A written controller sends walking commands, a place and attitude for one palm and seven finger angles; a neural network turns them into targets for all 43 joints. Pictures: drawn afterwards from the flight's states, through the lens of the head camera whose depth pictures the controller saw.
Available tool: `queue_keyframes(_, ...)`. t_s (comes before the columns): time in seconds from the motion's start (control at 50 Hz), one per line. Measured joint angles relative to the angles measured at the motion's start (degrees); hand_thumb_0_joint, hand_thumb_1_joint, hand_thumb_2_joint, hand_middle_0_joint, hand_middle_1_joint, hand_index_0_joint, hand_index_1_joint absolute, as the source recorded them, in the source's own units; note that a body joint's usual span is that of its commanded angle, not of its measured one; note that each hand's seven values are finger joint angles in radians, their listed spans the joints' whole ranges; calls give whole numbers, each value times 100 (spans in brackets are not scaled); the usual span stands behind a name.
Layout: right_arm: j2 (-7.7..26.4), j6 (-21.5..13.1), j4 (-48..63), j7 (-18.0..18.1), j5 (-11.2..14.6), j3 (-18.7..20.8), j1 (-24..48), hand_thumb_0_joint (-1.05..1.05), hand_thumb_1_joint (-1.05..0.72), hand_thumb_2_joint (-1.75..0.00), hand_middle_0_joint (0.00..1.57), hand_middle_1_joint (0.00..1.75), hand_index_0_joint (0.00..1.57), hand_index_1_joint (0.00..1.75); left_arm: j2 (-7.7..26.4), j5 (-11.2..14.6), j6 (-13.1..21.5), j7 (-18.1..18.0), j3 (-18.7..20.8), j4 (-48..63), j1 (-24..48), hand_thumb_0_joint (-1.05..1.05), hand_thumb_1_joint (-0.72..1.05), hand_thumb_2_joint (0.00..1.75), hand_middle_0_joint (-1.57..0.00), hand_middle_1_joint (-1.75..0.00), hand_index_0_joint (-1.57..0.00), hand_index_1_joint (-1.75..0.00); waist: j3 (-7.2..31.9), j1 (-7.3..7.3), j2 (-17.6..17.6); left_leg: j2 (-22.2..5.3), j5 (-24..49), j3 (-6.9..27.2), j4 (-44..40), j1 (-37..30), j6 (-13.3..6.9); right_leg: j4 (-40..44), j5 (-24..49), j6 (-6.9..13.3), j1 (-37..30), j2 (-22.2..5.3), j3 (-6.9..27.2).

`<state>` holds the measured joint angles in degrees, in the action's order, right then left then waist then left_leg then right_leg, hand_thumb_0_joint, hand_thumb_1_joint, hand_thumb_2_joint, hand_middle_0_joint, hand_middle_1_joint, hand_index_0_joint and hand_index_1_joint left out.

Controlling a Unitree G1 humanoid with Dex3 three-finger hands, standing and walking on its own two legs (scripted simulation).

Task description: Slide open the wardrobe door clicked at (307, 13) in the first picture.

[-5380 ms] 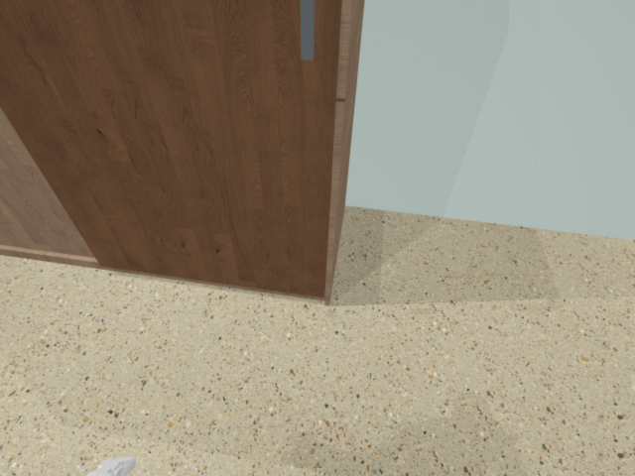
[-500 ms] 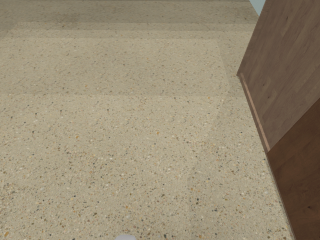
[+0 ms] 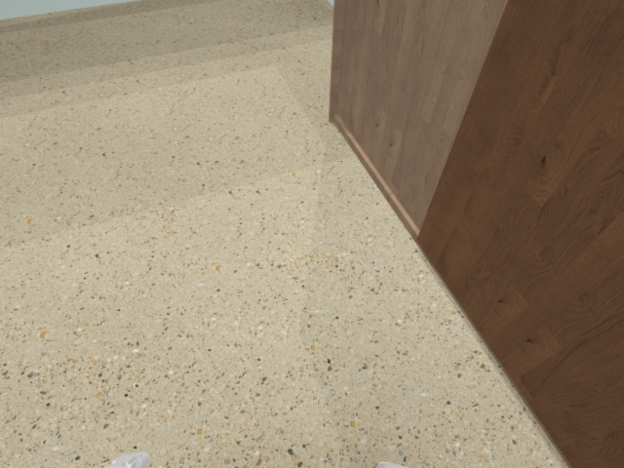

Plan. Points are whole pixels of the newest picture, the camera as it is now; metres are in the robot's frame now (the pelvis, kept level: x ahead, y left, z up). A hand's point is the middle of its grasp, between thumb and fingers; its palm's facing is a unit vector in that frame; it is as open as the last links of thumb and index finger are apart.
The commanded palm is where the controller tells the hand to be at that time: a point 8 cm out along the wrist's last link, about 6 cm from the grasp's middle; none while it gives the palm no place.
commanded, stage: turn to face it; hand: right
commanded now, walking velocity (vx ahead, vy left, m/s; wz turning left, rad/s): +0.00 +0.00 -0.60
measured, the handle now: out of the picture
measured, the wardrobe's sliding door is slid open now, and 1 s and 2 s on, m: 0.00 0.00 0.00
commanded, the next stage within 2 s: take the last steps up to it in 1.78 s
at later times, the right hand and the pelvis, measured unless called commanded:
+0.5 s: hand out of the picture +0.09 -0.24 -0.13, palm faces +0.26 +0.92 -0.29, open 7.4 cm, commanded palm none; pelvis +0.01 +0.00 +0.00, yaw -15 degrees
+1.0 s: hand out of the picture -0.11 -0.20 -0.18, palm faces +0.59 +0.77 -0.25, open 7.4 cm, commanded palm none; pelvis -0.01 -0.01 -0.01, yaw -35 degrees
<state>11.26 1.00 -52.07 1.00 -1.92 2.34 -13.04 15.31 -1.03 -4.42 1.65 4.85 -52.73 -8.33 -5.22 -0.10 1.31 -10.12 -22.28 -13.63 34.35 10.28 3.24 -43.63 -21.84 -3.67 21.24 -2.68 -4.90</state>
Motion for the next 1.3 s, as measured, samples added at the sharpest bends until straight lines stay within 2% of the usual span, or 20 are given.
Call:
queue_keyframes(0.04, 126, 48, -21, -18, 41, 56, -96, 0, -90, -90, 21, 30, 21, 30, 7, -8, 120, 13, -32, 122, 60, 0, 91, 90, -20, -30, -20, -30, 15, -26, 75, -163, -216, -32, 575, 273, 92, 721, 453, 184, -302, 80, -65)
queue_keyframes(0.1, 359, 247, -136, 14, 73, 166, -43, 1, -91, -90, 21, 30, 21, 30, -114, 14, 287, -21, -99, 207, 182, 0, 91, 90, -20, -30, -20, -30, -89, -89, 233, 4, -980, 682, 2242, 1041, 138, 468, 213, 555, -174, 207, -20)
queue_keyframes(0.14, 431, 313, -195, 21, 79, 221, -8, 1, -91, -90, 20, 30, 20, 30, -176, -2, 330, -80, -140, 250, 145, 0, 91, 90, -20, -30, -20, -30, -60, -66, 176, 183, -851, 881, 2934, 1420, 154, 643, 282, 614, -244, 211, 86)
queue_keyframes(0.2, 471, 299, -152, -18, 79, 256, 88, 1, -91, -90, 20, 30, 20, 30, -231, -21, 321, -136, -185, 239, 53, 0, 90, 90, -20, -30, -20, -30, -16, -30, 58, 315, -392, 1056, 3188, 1735, 184, 1037, 527, 631, -404, 263, 276)
queue_keyframes(0.3, 443, 242, 29, -39, 82, 251, 276, 1, -91, -90, 20, 30, 20, 30, -304, -23, 279, -137, -225, 142, -134, 0, 90, 90, -20, -30, -20, -30, 89, 16, -51, 421, -7, 1276, 2700, 1789, 234, 1452, 787, 657, -568, 421, 553)
queue_keyframes(0.4, 316, 231, 161, -18, 100, 203, 490, 1, -91, -90, 20, 30, 20, 30, -335, -42, 228, -120, -195, 73, -315, 0, 90, 90, -21, -30, -20, -30, 164, 137, -156, 584, -114, 1362, 1931, 1519, 226, 1508, 872, 610, -539, 572, 845)
queue_keyframes(0.5, 129, 133, 309, 0, 152, 101, 621, 1, -91, -90, 20, 30, 20, 30, -257, -44, 155, -121, -114, 24, -452, 0, 90, 90, -21, -30, -20, -30, 193, 253, -332, 835, 80, 1328, 545, 876, 135, 1270, 831, 459, -343, 703, 1169)
queue_keyframes(0.54, 49, 23, 359, 14, 128, 52, 600, 1, -91, -90, 20, 30, 20, 30, -187, 1, 125, -118, -55, -2, -503, 0, 90, 90, -21, -30, -20, -30, 215, 241, -430, 877, 480, 1230, -118, 567, -31, 865, 567, 369, -139, 738, 1262)
queue_keyframes(0.6, -89, -22, 370, 19, 89, -60, 490, 0, -91, -90, 20, 30, 20, 30, -75, -20, 36, -109, 47, -74, -549, 0, 90, 90, -20, -30, -20, -30, 222, 274, -516, 752, 375, 952, -77, 442, -372, -791, -412, 211, 396, 741, 1028)
queue_keyframes(0.66, -160, -22, 324, 28, 90, -86, 308, 0, -90, -90, 21, 30, 21, 30, 14, -44, -19, -51, 98, -143, -553, 0, 91, 90, -20, -30, -20, -30, 244, 258, -466, 600, 431, 762, -323, 204, -414, -2073, -193, 69, 736, 548, 747)
queue_keyframes(0.74, -185, -47, 231, 33, 77, -104, 125, 0, -90, -90, 21, 30, 21, 30, 81, -39, -49, -18, 111, -172, -501, 0, 91, 90, -20, -30, -20, -30, 180, 247, -382, 447, 496, 479, -509, 1, -392, -2451, 95, -83, 814, 240, 642)
queue_keyframes(0.84, -134, -31, 126, 26, 31, -80, -75, 1, -90, -90, 21, 30, 21, 30, 93, -21, -117, -10, 76, -199, -311, 0, 91, 90, -20, -30, -20, -30, 65, 126, -247, 248, 443, 137, -465, -68, -320, -1730, -70, -144, 569, 13, 464)
queue_keyframes(0.94, 79, 43, 11, 3, -4, 13, -227, 1, -90, -90, 21, 30, 21, 30, 27, 16, -39, -1, -19, -74, -16, 0, 91, 90, -20, -30, -20, -30, -49, -59, -53, 5, 276, -148, -122, 51, -148, -340, -210, -24, 33, 9, 100)
queue_keyframes(0.98, 199, 82, -31, -7, 14, 71, -298, 1, -90, -90, 21, 30, 21, 30, 2, 18, 43, 6, -59, 31, 55, 0, 91, 90, -20, -30, -20, -30, -34, -100, 20, -114, 126, -267, 176, 158, -35, 435, 177, 51, -300, 65, -39)
queue_keyframes(1.0, 263, 108, -43, -15, 38, 104, -346, 1, -90, -90, 21, 30, 21, 30, 2, 11, 112, 12, -73, 93, 76, 0, 91, 90, -20, -30, -20, -30, 0, -109, 48, -185, 17, -268, 476, 303, 13, 757, 559, 179, -412, 95, -41)
queue_keyframes(1.02, 349, 164, -90, -13, 61, 144, -320, 1, -90, -90, 21, 30, 21, 30, -46, 10, 181, 2, -80, 123, 129, 0, 91, 90, -20, -30, -20, -30, -23, -124, 153, -219, -386, -36, 959, 520, 77, 640, 550, 350, -332, 181, -39)
queue_keyframes(1.06, 468, 309, -159, 22, 64, 191, -249, 1, -90, -90, 21, 30, 21, 30, -127, 24, 271, -15, -146, 171, 185, 0, 91, 90, -20, -30, -20, -30, -60, -182, 240, -36, -939, 495, 1998, 970, 116, 501, 325, 592, -298, 240, -15)
queue_keyframes(1.12, 511, 377, -213, 18, 68, 237, -100, 1, -91, -90, 20, 30, 20, 30, -207, -4, 305, -100, -208, 220, 125, 0, 91, 90, -20, -30, -20, -30, -5, -127, 158, 213, -685, 846, 2936, 1451, 152, 812, 427, 674, -404, 269, 169)
queue_keyframes(1.2, 478, 285, -80, -43, 65, 235, 141, 1, -91, -90, 20, 30, 20, 30, -270, -2, 295, -147, -259, 178, 7, 0, 90, 90, -20, -30, -20, -30, 37, -72, 45, 322, -38, 1129, 3162, 1759, 218, 1374, 814, 746, -572, 391, 421)
queue_keyframes(1.3, 417, 238, 71, -27, 67, 215, 379, 1, -91, -90, 20, 30, 20, 30, -370, 2, 274, -139, -264, 107, -211, 0, 90, 90, -20, -30, -20, -30, 142, 28, -7, 405, 224, 1361, 2855, 1755, 294, 1729, 1088, 780, -631, 562, 692)
